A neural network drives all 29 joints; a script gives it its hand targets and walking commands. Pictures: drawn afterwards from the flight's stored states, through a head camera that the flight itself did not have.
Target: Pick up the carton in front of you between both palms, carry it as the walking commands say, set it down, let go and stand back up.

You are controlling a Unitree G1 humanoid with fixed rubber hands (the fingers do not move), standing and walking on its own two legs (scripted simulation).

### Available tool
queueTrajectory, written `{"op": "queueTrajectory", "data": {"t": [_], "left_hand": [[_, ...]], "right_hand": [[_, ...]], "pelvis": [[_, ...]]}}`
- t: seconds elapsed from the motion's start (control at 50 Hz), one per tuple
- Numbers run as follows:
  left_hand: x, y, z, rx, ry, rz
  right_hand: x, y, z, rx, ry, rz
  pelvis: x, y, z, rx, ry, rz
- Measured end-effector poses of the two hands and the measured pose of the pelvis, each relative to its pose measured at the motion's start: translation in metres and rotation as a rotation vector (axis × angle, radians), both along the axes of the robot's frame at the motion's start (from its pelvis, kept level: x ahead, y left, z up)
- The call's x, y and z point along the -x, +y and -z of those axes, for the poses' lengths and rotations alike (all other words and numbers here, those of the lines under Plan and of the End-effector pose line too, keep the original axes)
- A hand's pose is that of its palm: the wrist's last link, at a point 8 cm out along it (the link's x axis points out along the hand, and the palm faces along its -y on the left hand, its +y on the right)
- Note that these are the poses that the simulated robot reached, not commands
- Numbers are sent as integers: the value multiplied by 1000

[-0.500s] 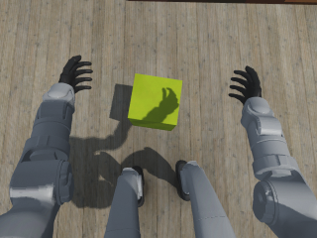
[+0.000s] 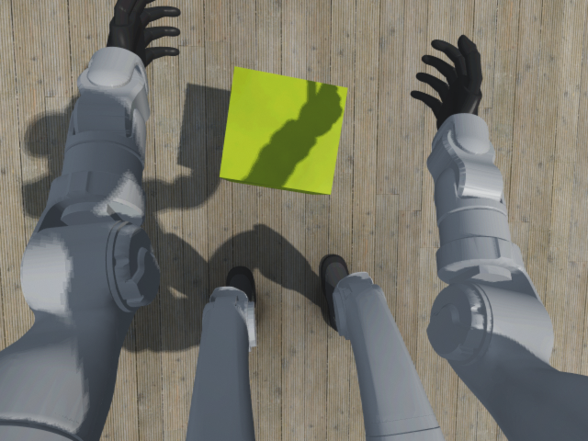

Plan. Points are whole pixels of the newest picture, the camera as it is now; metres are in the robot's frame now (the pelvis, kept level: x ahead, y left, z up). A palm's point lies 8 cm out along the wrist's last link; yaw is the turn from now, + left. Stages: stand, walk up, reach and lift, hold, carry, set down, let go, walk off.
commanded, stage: reach and lift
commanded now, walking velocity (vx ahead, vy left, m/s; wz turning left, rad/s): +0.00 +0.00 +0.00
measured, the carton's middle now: (280, 142) +0.49 -0.01 -0.50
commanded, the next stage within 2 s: none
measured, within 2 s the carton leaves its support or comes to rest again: leaves its support in 1.46 s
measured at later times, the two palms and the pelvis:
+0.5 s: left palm (181, 116) +0.53 +0.16 -0.37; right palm (388, 145) +0.45 -0.21 -0.36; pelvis -0.06 -0.01 -0.21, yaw -2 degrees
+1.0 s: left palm (200, 121) +0.53 +0.14 -0.43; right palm (374, 144) +0.46 -0.20 -0.43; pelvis -0.05 -0.01 -0.26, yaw -3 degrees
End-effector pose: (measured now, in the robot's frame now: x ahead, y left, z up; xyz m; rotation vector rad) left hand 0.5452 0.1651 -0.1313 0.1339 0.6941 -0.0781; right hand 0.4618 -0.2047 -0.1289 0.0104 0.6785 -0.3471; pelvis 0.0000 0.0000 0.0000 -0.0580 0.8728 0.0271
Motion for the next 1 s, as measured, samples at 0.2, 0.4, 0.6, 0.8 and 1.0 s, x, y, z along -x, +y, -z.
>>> {"op": "queueTrajectory", "data": {"t": [0.2, 0.4, 0.6, 0.8, 1.0], "left_hand": [[21, 1, 118, -16, 20, -37], [20, 4, 206, -16, -13, -49], [20, -5, 269, -9, 36, -42], [19, -9, 311, -17, 28, -32], [14, -22, 301, -4, 12, -24]], "right_hand": [[7, -3, 111, -8, 31, -15], [9, -4, 201, -14, 22, -20], [8, 3, 268, -28, 76, -38], [-2, -1, 302, -20, 75, -43], [-3, 5, 299, -31, 65, -52]], "pelvis": [[14, -8, 84, 9, 58, 14], [47, -10, 177, 15, -41, 23], [62, -7, 227, 18, -143, 26], [55, -6, 250, 15, -216, 31], [51, -7, 256, 15, -200, 36]]}}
